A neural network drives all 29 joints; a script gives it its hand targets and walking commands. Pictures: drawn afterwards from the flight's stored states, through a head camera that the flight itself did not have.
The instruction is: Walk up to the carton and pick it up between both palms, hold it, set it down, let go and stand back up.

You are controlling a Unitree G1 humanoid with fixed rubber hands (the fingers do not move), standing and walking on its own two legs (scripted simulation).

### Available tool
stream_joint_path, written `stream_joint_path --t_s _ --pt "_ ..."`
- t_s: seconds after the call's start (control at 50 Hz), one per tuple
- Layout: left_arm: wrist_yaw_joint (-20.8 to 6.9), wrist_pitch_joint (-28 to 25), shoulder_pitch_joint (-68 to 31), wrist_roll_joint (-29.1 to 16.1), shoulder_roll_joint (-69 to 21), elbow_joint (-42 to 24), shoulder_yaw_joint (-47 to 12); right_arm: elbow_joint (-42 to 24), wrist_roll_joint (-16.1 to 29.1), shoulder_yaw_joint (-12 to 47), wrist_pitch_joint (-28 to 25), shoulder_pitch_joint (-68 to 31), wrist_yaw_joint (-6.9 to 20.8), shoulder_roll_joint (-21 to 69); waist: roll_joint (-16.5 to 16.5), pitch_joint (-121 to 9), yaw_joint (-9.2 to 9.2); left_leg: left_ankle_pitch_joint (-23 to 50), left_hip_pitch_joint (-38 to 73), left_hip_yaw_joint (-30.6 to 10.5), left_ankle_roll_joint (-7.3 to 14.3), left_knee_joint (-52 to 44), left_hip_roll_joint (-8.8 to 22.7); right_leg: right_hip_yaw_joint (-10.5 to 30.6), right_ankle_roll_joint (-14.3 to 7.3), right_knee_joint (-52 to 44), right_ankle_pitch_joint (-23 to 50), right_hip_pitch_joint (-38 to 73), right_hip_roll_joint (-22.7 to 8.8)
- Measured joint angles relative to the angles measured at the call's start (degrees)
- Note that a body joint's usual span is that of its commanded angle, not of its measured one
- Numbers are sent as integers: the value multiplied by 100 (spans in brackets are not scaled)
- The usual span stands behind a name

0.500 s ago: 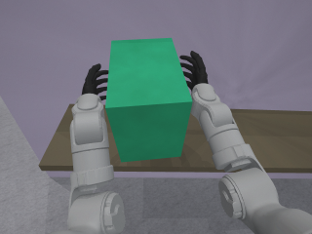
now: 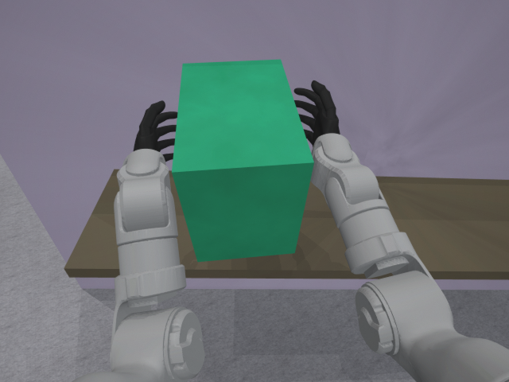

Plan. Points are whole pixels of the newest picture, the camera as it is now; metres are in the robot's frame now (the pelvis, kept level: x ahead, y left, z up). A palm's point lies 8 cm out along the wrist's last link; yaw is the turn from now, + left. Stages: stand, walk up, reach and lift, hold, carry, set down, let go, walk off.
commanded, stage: hold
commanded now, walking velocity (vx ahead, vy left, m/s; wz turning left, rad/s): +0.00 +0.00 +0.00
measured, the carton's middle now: (239, 159) +0.40 +0.01 +0.17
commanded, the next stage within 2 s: none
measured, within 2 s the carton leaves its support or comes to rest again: neither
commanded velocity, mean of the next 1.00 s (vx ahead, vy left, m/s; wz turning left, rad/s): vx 0.00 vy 0.00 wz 0.00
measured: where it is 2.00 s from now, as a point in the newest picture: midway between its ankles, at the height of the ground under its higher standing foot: outside the picture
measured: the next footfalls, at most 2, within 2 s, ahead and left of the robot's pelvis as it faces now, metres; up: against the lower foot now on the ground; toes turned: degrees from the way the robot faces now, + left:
none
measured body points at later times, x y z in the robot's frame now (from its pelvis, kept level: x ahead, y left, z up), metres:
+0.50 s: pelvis +0.00 +0.00 +0.00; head -0.05 +0.03 +0.44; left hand +0.37 +0.14 +0.21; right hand +0.38 -0.12 +0.23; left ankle +0.04 +0.15 -0.75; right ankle +0.02 -0.13 -0.75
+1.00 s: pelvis +0.00 +0.00 +0.00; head -0.05 +0.03 +0.45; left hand +0.37 +0.14 +0.21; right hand +0.39 -0.12 +0.23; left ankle +0.04 +0.15 -0.75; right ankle +0.02 -0.13 -0.75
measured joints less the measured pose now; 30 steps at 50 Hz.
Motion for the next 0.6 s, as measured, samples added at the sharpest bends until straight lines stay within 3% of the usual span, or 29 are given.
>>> stream_joint_path --t_s 0.14,0.6 --pt "-28 30 -92 65 2 154 80 218 -69 -75 11 -108 40 23 -42 21 21 24 59 -6 -1 -53 -16 -9 0 3 -12 38 -16" --pt "4 29 51 31 -31 -48 -7 -11 3 20 -18 65 23 6 3 75 1 -5 84 13 1 -24 -8 11 7 -9 -11 74 -8"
